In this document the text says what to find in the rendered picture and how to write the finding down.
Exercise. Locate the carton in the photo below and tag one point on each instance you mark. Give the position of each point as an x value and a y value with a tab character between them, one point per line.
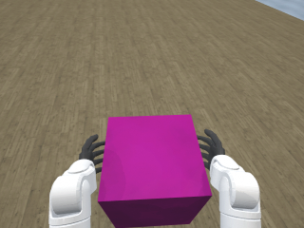
153	172

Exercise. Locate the robot right forearm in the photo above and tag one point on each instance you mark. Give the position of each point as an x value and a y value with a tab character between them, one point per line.
238	194

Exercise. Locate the robot left forearm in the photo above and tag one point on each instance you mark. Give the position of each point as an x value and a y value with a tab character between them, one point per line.
70	196

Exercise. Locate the left robot hand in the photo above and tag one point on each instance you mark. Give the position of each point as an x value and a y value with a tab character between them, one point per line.
88	154

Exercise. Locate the right robot hand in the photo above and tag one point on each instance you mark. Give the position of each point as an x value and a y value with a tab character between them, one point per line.
213	150

